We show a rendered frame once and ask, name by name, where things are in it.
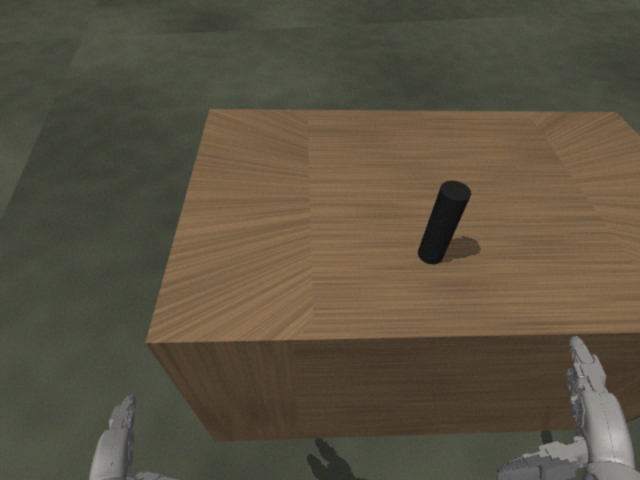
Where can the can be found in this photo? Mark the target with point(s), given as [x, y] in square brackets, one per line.
[450, 204]

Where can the right robot hand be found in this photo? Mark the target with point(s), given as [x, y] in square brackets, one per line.
[602, 433]

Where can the right robot arm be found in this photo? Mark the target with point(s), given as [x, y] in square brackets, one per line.
[609, 471]

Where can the left robot hand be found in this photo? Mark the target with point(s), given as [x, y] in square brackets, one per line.
[114, 452]

